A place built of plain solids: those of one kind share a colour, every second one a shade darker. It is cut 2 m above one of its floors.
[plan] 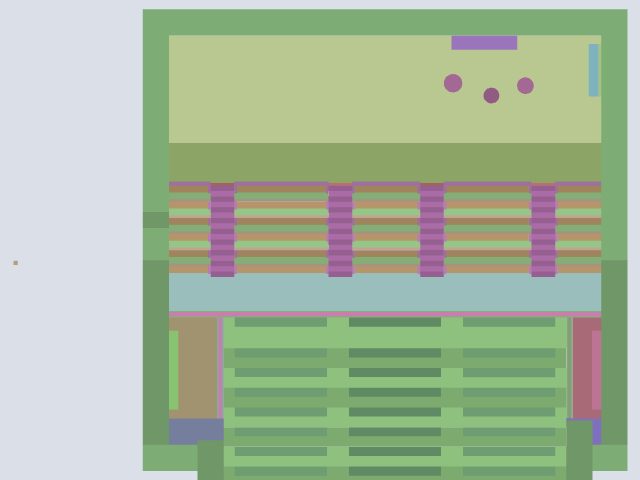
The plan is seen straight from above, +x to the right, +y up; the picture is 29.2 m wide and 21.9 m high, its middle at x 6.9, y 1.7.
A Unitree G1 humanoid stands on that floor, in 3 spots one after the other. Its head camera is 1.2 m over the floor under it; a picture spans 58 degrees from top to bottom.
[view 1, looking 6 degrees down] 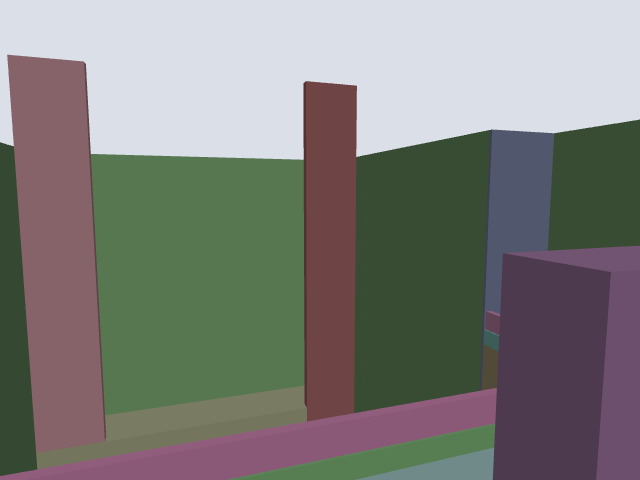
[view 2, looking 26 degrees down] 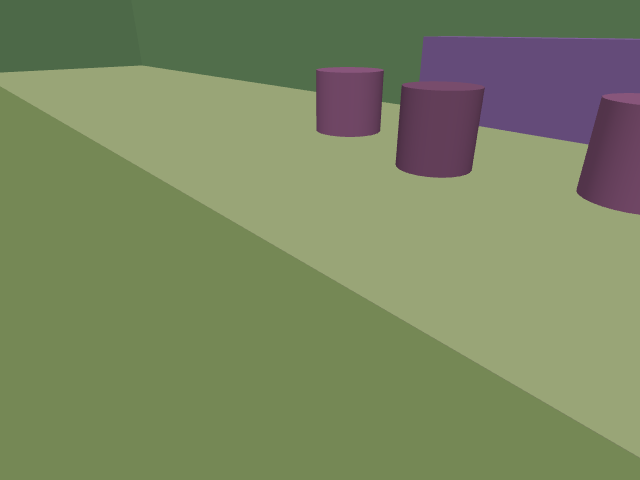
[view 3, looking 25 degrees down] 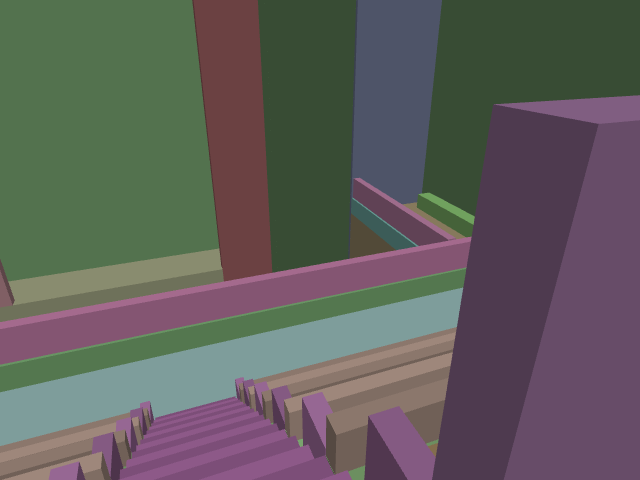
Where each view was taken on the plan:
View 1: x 12.01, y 4.78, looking -109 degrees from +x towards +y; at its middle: wall_prosw_plaster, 22.99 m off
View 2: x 17.09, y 4.78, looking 139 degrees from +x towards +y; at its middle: floor_bay_carpet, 2.74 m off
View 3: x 7.83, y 4.78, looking -111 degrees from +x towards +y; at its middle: wall_plaster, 16.38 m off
